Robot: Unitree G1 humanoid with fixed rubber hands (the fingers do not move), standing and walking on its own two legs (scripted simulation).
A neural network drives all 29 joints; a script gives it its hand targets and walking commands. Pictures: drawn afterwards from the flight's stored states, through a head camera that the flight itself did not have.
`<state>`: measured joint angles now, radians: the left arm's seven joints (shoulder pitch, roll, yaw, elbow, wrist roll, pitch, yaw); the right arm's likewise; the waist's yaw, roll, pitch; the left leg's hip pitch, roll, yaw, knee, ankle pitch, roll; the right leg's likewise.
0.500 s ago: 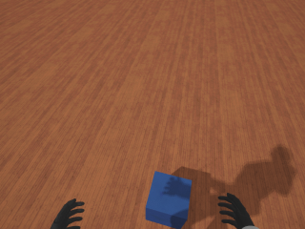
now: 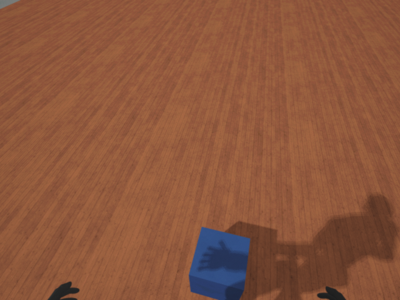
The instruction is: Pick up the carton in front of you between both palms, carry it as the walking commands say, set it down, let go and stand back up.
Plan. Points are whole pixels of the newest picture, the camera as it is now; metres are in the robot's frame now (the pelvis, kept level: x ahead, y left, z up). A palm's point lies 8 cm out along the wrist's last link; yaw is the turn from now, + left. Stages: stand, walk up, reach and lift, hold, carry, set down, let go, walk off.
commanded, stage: stand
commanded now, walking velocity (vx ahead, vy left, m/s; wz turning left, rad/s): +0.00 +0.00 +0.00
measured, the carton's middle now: (219, 266) +0.41 -0.08 -0.64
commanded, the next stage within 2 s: none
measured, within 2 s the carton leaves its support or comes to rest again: neither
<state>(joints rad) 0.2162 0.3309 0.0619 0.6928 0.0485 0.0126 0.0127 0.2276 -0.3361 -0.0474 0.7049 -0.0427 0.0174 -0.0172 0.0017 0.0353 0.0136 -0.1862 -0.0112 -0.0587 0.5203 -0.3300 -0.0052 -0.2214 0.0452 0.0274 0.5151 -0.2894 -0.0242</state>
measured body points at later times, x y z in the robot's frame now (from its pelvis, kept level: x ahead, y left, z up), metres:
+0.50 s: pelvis +0.01 -0.01 +0.01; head +0.01 -0.01 +0.46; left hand +0.12 +0.30 -0.09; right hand +0.15 -0.30 -0.10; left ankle -0.03 +0.13 -0.74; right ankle -0.01 -0.10 -0.74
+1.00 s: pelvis -0.01 +0.00 +0.01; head -0.01 +0.00 +0.46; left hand +0.08 +0.31 -0.10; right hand +0.10 -0.31 -0.11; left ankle -0.03 +0.13 -0.74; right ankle -0.01 -0.10 -0.74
